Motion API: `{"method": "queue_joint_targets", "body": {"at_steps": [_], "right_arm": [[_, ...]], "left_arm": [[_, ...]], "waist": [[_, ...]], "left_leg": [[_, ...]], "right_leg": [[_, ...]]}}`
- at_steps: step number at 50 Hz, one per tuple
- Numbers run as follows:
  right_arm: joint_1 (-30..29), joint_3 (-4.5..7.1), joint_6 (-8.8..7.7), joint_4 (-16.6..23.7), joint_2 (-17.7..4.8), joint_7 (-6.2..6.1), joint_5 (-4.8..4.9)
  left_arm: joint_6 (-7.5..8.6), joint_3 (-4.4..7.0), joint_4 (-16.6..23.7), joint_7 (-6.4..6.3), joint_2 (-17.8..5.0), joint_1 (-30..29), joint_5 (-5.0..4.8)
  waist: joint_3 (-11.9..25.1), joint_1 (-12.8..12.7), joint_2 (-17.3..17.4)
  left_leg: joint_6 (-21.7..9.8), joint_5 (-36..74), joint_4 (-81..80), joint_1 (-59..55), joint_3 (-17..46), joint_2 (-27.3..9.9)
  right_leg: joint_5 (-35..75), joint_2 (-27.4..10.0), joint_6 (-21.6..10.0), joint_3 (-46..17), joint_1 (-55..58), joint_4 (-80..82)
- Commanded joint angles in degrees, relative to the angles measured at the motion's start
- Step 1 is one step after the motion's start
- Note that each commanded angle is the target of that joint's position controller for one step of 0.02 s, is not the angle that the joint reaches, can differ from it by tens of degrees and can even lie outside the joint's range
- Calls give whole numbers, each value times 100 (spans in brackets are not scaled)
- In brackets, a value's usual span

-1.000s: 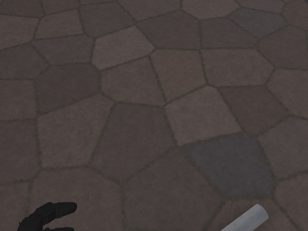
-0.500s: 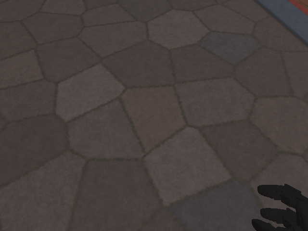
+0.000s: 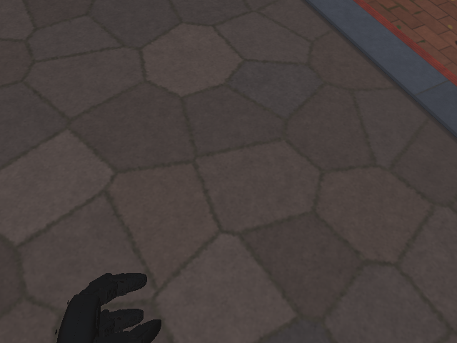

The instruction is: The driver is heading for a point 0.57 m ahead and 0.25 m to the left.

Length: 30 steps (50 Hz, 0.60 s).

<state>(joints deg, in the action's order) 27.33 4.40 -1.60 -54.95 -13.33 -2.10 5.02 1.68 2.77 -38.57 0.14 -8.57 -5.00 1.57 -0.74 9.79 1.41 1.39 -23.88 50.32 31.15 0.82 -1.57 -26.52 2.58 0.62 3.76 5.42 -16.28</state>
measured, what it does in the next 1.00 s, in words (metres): goes down, turning left: left foot 0.06 m lower, then right foot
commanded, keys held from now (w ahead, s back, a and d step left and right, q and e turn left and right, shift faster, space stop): w+q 0.90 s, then no key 0.10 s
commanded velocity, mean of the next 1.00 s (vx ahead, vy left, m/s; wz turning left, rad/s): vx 0.49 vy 0.00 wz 0.53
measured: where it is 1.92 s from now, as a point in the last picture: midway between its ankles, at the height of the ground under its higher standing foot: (145, 261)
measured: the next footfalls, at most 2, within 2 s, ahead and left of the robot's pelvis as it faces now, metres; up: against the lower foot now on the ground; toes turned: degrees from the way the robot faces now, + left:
left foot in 0.08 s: +0.16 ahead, +0.06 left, -0.06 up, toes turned +2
right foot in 0.48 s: +0.53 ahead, -0.10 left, -0.06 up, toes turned +20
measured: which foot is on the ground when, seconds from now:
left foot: up 0.00-0.06, down 0.08-0.50, up 0.52-1.00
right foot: down 0.00-0.04, up 0.06-0.46, down 0.48-1.00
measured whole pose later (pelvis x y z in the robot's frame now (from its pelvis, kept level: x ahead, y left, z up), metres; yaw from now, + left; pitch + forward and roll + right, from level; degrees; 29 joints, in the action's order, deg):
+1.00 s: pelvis +0.56 +0.07 -0.05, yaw +33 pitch +2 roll -3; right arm 3.0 2.4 -1.9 -34.1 -14.5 3.2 0.8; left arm 3.4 3.9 -50.0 -0.3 -16.6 18.3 -1.2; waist -2.6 -5.3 1.8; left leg -3.2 -5.1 34.7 32.8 -0.7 -3.4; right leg -22.6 -1.5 2.2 12.7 4.0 -18.3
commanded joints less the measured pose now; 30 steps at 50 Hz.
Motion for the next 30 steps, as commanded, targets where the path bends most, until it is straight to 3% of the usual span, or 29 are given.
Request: {"method": "queue_joint_targets", "body": {"at_steps": [1,2,3,4,5,6,7,8,9,10,11,12,14,16,18,21,22,23,24,25,26,27,28,29,30], "right_arm": [[1769,96,-227,-99,-337,260,-470],[3071,1,-164,-602,49,347,-573],[4218,-148,-85,-1192,526,363,-691],[3946,-247,-117,-1264,704,281,-851],[2986,-290,-220,-920,410,306,-917],[2124,-216,-362,-461,-48,303,-700],[1010,21,-398,7,-717,291,-467],[715,25,-406,191,-716,308,-340],[296,91,-414,261,-1058,244,-414],[111,62,-445,376,-931,201,-432],[125,-24,-434,365,-627,116,-485],[206,-42,-410,387,-541,43,-486],[223,12,-336,395,-626,-71,-442],[166,79,-242,448,-756,-79,-442],[158,148,-211,455,-828,-33,-411],[-152,245,-182,582,-854,-39,-325],[-394,274,-160,690,-878,-37,-350],[-653,265,-140,836,-804,-13,-399],[-928,180,-130,1024,-605,54,-488],[-734,-7,-145,1155,-72,108,-697],[226,-50,-179,1324,61,135,-220],[87,33,-156,1139,-570,114,-126],[-579,84,-136,1288,-848,131,-223],[-916,102,-117,1351,-854,123,-353],[-1132,132,-125,1453,-876,137,-449]], "left_arm": [[337,528,360,-52,-1529,-796,63],[454,362,468,60,-1167,-1333,33],[519,96,742,205,-470,-2303,22],[451,-88,850,280,174,-2435,-30],[379,-146,749,303,386,-1549,-181],[395,-94,859,291,111,-615,-369],[469,-28,609,294,-243,269,-514],[585,65,526,213,-647,-12,-438],[568,47,655,156,-448,57,-552],[530,83,690,61,-617,-251,-572],[483,147,717,15,-750,-444,-565],[415,137,681,-21,-692,-497,-463],[384,130,663,-63,-672,-770,-247],[383,114,666,-44,-582,-910,-222],[411,140,691,-33,-625,-879,-271],[526,270,584,-19,-930,-400,-322],[566,335,449,-25,-1062,39,-329],[596,437,215,-44,-1237,789,-314],[604,506,-10,-48,-1421,1824,-262],[537,512,-137,-45,-1739,2633,-256],[546,529,-253,57,-2035,2603,-21],[555,390,-49,90,-1384,1961,-85],[513,317,8,63,-1116,1584,-150],[484,291,-31,63,-1112,1382,-129],[486,280,-136,53,-1084,1346,-101]], "waist": [[1135,601,-280],[1418,1187,-57],[1022,1673,438],[333,1304,1306],[230,258,1697],[114,-494,1554],[-72,-955,631],[-197,-805,-41],[-238,-1132,190],[-470,-971,-134],[-548,-871,-235],[-567,-743,-148],[-756,-443,1],[-842,-299,74],[-852,-230,145],[-578,-505,230],[-375,-752,297],[53,-1126,325],[793,-1639,183],[1524,-1711,-1048],[1804,-984,-3203],[1040,-1039,-1915],[494,-1114,-1142],[279,-1036,-441],[228,-1006,-352]], "left_leg": [[-190,2567,-1683,-2277,-908,444],[-547,4095,-2031,-3918,-408,63],[-800,5348,-3108,-4574,-302,-141],[-783,4772,-3296,-4245,-240,-42],[-621,5923,-2490,-4149,104,-78],[-1248,6356,-2669,-4028,1692,-459],[-1978,4020,-3056,-3885,2666,-1165],[-1957,3733,-3290,-3397,2808,-1199],[-2283,2303,-3443,-3002,3608,-1737],[-2294,1894,-3697,-2429,3931,-1743],[-2143,1929,-3778,-2134,3601,-1661],[-1996,1901,-3903,-2035,3113,-1369],[-1647,1900,-3954,-1799,2174,-748],[-1442,1723,-3965,-1294,1645,-340],[-1379,1600,-3918,-1185,1643,-355],[-1189,1722,-3321,-1920,1903,-535],[-1099,2248,-2942,-2142,1918,-529],[-957,3075,-2235,-2283,1830,-322],[-745,3102,-853,-1928,1584,15],[-536,414,922,-1099,1091,596],[-393,-1180,2360,679,1072,954],[-346,-576,2980,1120,1171,435],[-358,-11,2924,1089,876,203],[-349,363,2688,752,742,-56],[-355,549,2319,556,780,-266]], "right_leg": [[6955,-757,-422,290,-443,-2400],[4748,-563,-556,200,-1579,-3514],[1609,56,-535,391,-2269,-4925],[-654,446,-574,257,-2837,-6335],[-994,432,-642,-156,-3327,-7248],[-857,647,-514,-736,-3731,-7095],[-311,312,-466,-929,-4168,-6654],[-54,49,-513,-989,-3981,-6345],[326,-259,-417,-1185,-4302,-6158],[218,-454,-268,-1243,-4258,-5730],[338,-601,-149,-1294,-4144,-5205],[505,-654,-18,-1168,-4012,-4559],[1600,-570,210,-881,-3722,-3212],[2458,-294,385,-518,-3090,-2308],[2881,-188,450,-435,-2753,-1904],[2835,-241,288,-654,-2655,-1351],[2672,-224,190,-654,-2424,-1297],[2486,-111,59,-567,-1793,-1257],[2211,-466,-192,-917,-553,-1346],[1316,-1315,-429,-2231,669,-1187],[-749,-2471,-1394,-5719,1367,307],[-1881,-2378,-1312,-5585,701,574],[-1281,-2192,-1113,-4372,-17,484],[-160,-1959,-998,-3424,-708,370],[653,-1746,-970,-2787,-1084,345]]}}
